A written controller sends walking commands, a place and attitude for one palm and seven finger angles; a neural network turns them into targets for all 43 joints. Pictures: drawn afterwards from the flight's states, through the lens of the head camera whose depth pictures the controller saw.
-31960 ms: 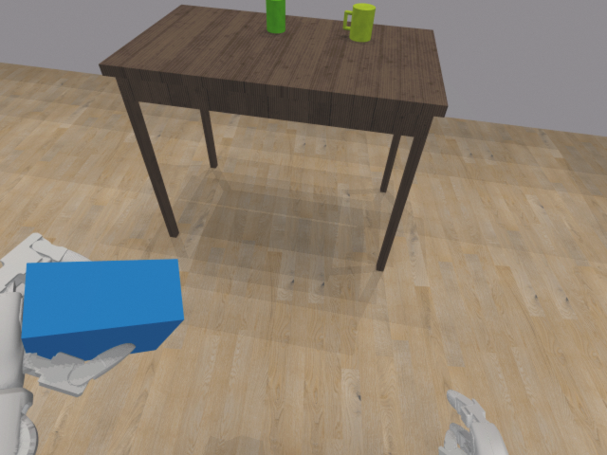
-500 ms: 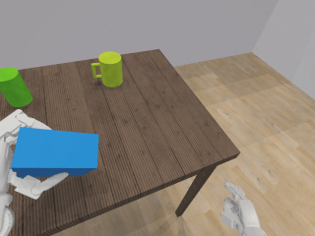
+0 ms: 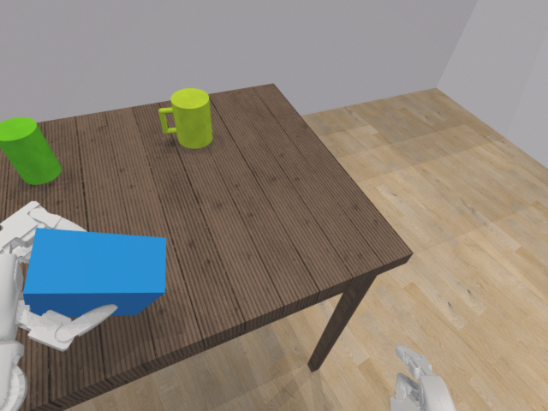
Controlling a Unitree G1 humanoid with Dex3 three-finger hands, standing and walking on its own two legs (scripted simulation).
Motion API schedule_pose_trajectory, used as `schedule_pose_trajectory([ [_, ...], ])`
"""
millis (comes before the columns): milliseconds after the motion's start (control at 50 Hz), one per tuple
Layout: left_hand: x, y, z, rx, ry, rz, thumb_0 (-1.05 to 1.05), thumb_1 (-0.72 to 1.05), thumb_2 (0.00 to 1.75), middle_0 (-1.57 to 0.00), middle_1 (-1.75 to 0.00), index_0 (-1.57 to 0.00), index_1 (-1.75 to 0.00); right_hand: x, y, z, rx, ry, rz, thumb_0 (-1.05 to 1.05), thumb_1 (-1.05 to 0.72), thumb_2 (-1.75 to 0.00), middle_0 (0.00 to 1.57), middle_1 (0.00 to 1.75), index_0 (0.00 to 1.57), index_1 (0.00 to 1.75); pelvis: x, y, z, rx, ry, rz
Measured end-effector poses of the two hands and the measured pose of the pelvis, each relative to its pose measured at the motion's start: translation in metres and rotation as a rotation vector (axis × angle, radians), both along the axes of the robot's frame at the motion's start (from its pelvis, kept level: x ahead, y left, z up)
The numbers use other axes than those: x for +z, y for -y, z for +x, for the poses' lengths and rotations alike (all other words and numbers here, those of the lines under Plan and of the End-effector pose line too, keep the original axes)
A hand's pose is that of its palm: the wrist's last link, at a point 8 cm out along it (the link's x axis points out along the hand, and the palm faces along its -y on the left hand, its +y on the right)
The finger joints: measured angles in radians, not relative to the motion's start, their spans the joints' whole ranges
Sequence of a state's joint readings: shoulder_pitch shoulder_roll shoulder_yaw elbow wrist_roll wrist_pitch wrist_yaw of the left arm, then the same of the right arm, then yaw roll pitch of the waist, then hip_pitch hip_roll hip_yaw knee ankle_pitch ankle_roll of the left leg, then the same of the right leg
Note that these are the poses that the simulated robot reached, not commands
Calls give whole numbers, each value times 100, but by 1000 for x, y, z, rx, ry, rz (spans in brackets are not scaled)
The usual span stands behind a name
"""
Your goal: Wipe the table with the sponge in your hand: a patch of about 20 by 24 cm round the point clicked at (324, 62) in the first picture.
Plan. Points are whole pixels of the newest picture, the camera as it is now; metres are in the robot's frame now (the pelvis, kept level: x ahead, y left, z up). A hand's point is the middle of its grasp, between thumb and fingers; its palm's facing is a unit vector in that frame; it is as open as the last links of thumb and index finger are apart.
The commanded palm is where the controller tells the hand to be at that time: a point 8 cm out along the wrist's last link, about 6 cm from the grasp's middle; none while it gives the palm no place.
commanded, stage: look again from close up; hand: left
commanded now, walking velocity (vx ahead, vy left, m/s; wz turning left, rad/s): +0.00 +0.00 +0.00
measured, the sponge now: (114, 279) +0.23 +0.21 +0.12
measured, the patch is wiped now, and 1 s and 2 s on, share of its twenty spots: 0.00 0.00 0.00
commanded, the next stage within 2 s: shuffle to correct the standing spot in 0.24 s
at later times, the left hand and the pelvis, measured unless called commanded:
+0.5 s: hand (89, 271) +0.22 +0.23 +0.15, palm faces +0.37 -0.86 -0.36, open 10.4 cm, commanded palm +0.17 +0.26 +0.17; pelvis +0.01 -0.02 +0.00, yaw +0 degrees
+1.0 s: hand (159, 259) +0.24 +0.16 +0.16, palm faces +0.34 -0.86 -0.38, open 10.4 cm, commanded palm +0.18 +0.20 +0.17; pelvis +0.02 -0.08 -0.01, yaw +0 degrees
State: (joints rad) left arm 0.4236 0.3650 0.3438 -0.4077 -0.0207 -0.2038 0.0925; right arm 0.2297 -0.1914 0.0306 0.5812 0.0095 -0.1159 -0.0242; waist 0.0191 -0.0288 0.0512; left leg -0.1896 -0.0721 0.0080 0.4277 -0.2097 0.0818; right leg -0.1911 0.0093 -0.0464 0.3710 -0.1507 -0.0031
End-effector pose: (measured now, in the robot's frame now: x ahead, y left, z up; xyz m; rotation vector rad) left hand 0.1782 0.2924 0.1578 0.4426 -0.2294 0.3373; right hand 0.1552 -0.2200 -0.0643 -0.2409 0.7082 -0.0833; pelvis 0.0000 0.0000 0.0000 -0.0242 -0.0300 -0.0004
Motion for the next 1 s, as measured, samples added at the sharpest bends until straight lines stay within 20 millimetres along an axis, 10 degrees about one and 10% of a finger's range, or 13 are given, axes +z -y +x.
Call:
schedule_pose_trajectory([
  [640,13,36,10,-10,40,-7,0,-54,103,-71,-133,-72,-132,6,25,28,28,28,14,1,-90,-90,21,30,20,30,1,34,7,7,-10,16],
  [1000,12,93,24,-32,-3,-4,0,-54,103,-71,-133,-72,-132,-9,95,29,-46,-3,10,1,-90,-90,21,30,20,30,-7,83,21,3,-23,18],
])
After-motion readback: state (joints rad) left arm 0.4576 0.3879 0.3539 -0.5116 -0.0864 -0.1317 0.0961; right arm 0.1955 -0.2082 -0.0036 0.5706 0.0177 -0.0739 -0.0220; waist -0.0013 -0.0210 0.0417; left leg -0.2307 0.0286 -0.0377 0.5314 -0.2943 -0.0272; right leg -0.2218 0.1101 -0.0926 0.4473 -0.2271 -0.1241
